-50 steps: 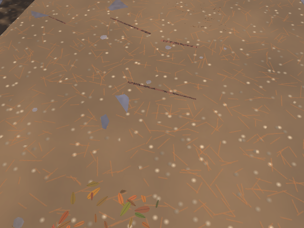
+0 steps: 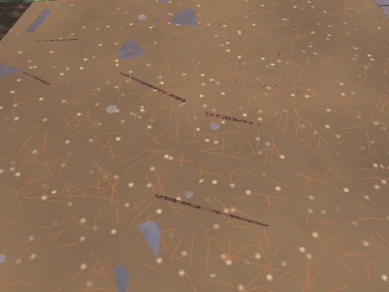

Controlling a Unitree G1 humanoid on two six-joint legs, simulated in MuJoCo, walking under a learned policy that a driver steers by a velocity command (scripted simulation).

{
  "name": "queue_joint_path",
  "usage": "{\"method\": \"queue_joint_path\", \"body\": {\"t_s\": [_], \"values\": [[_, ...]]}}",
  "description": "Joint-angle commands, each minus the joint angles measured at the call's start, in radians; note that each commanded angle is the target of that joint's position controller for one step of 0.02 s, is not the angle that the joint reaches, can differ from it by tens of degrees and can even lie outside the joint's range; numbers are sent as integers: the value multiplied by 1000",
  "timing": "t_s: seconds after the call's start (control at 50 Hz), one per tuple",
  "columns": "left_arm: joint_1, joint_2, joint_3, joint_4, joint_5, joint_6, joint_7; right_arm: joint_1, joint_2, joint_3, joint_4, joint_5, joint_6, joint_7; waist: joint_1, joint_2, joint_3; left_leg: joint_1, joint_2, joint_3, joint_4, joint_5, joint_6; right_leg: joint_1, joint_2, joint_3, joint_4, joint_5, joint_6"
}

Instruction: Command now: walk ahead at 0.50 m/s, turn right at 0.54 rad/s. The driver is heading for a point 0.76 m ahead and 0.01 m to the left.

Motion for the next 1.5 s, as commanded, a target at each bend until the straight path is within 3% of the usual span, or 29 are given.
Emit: {"method": "queue_joint_path", "body": {"t_s": [0.02, 0.12, 0.3, 0.36, 0.4, 0.42, 0.44, 0.46, 0.5, 0.54, 0.64, 0.74, 0.82, 0.9, 0.92, 0.94, 0.96, 0.98, 1.02, 1.06, 1.12, 1.26, 1.32, 1.34, 1.36, 1.38, 1.4, 1.44, 1.5], "values": [[123, 123, 35, 1, -18, -7, 21, -40, -125, -24, -114, -15, -22, 5, 9, 36, -33, -353, 70, -98, -3, 76, -17, 285, -300, 430, -339, 284, -166], [162, 153, 37, 7, -22, -42, 16, -86, -93, -16, -150, -34, 39, 20, -8, -22, -44, -322, 72, -56, -185, 161, -76, 195, -207, 324, -370, 412, -138], [307, 169, 40, 18, -8, -30, 27, -392, -105, 0, -266, -14, 21, 30, 111, -75, -22, -378, 1, -58, -576, 359, -63, 366, -212, 402, -291, 474, -83], [259, 181, 39, 7, -2, -37, 38, -303, -134, -7, -249, -13, 7, 27, 55, -90, -36, -196, -21, -64, -687, 316, -14, 361, -242, 414, -241, 554, -37], [233, 187, 37, 11, -3, -47, 31, -78, -173, -28, -176, -17, -8, 11, -48, -49, -133, 87, -63, -37, -764, 280, 32, 335, -187, 360, -3, 724, 1], [243, 147, 24, 2, -6, -54, 23, 64, -219, -42, -156, -32, -19, -4, -106, 10, -237, 300, 68, -167, -782, 182, 73, 223, -132, 316, 230, 540, 20], [371, 47, 3, -18, -38, -56, 19, 141, -327, -67, -153, -53, -15, -10, -61, 233, -370, 561, 350, -626, -840, 76, 195, -59, 22, 213, 565, -49, 65], [397, 109, 8, 3, -11, -51, 22, 102, -292, -69, -138, -24, 2, 1, -34, 232, -354, 508, 386, -873, -963, -31, 242, -187, 25, 218, 676, -292, 58], [233, 123, 7, -8, 10, -43, 12, -53, -143, -36, -161, -10, 3, 11, -11, 16, -97, 240, 292, -583, -995, -54, 207, -217, -72, 218, 659, -134, 58], [195, 102, 2, -23, 20, -31, -1, -54, -115, -24, -132, -11, -7, 8, 18, 73, -44, 134, 205, -391, -1028, 160, 165, -172, -113, 202, 569, -102, 68], [123, 70, -14, -41, 26, -11, -15, 28, -136, -30, -69, 6, -38, 19, 29, 83, -39, 145, 179, -246, -1083, 382, 189, -231, -144, 147, 459, -16, 103], [-104, 22, -48, -112, 19, -23, -23, 111, -140, -33, -20, 13, -24, 18, -20, 77, -1, 129, 115, -186, -1087, 461, 179, -196, -163, 56, 142, 137, 153], [-172, 44, -49, -133, 9, -34, -11, 159, -168, -42, 3, 7, -14, 14, -38, 79, -14, 176, 141, -227, -1011, 556, 168, -114, -129, 46, 22, 138, 151], [44, 108, -20, -72, 20, -65, 16, 125, -173, -47, 0, 10, -7, 10, 73, 28, -112, 140, 95, -231, -731, 622, 120, 233, -110, 73, -145, 74, 96], [207, 182, 1, -52, 43, -77, 32, 100, -133, -37, -35, 19, -11, 13, 143, -72, -236, 2, 28, -177, -475, 440, 94, 458, -300, 265, -181, -49, 45], [251, 282, 27, -55, 52, -64, 39, 179, -28, -17, -74, 44, -8, 9, 113, -278, -333, -296, -113, -61, -192, -100, 60, 665, -554, 631, -272, -163, -41], [220, 220, 20, -57, 26, -49, 36, 172, -131, -41, -55, 16, 10, 0, 100, -182, -289, -376, -70, -107, -69, -144, 73, 574, -559, 727, -314, -252, -72], [145, 134, -4, -66, 17, -50, 32, 131, -134, -48, -47, 6, 17, 4, 66, -95, -151, -381, -31, -133, -52, -63, 73, 455, -508, 585, -321, -132, -60], [82, 57, -24, -59, 10, -67, 28, 101, -86, -45, -39, -2, 27, 12, 22, -92, -65, -310, 5, -123, -110, 7, 45, 309, -414, 330, -328, 326, -30], [89, 47, -28, -35, 3, -81, 29, 120, -66, -45, -32, -16, 48, 17, -13, -115, -80, -237, -12, -107, -129, 18, 15, 254, -372, 201, -302, 671, -25], [105, 66, -23, -5, -5, -90, 28, 83, -46, -42, -43, -15, 61, 22, -31, -114, -101, -234, -36, -99, -214, 92, -8, 254, -355, 113, -303, 805, -39], [149, 94, -17, 68, -8, -62, 28, -82, -44, -11, -74, -11, 59, 16, 13, -136, -102, -61, -42, -25, -600, 249, 6, 237, -327, 43, -249, 732, -18], [155, 90, -16, 92, -15, -46, 35, -30, -66, -12, -43, -23, 34, 5, -21, -56, -106, 102, -33, -48, -827, 406, 43, 213, -291, 57, -117, 500, 37], [200, 64, -23, 89, -6, -46, 37, 15, -131, -25, -31, -32, 20, -3, -16, 43, -159, 235, 95, -160, -822, 731, 59, 153, -243, 30, -21, 277, 76], [313, -18, -44, 101, -15, -35, 40, 23, -177, -30, -37, -24, 20, -9, 27, 210, -228, 333, 304, -347, -789, 1093, 181, 69, -142, -14, 111, -222, 109], [310, 12, -38, 134, -25, -4, 47, 45, -129, -20, -23, 8, 32, -13, -20, 195, -272, 309, 337, -409, -827, 964, 281, 62, -110, 49, 196, -415, 109], [247, 46, -28, 121, -18, 13, 49, 10, -119, -15, -23, 10, 39, -16, -17, 155, -190, 244, 309, -404, -885, 788, 285, 15, -104, 71, 245, -437, 114], [178, 31, -26, 121, -4, 31, 47, -84, -86, 2, -27, -3, 51, -29, 19, 113, -105, 128, 236, -333, -955, 583, 221, 26, -127, 102, 229, -343, 127], [225, -7, -35, 172, -1, 45, 50, -139, -71, 7, -15, -3, 53, -34, 51, 107, -108, 51, 162, -233, -972, 494, 163, 143, -116, 85, 132, -233, 146]]}}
